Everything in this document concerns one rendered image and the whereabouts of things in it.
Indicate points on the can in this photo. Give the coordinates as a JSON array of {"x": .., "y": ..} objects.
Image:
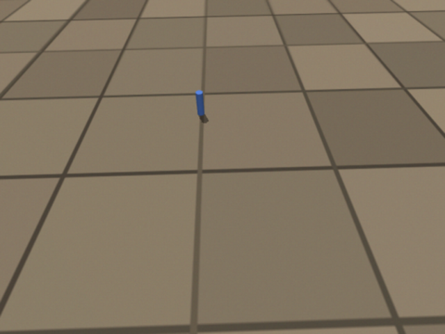
[{"x": 200, "y": 102}]

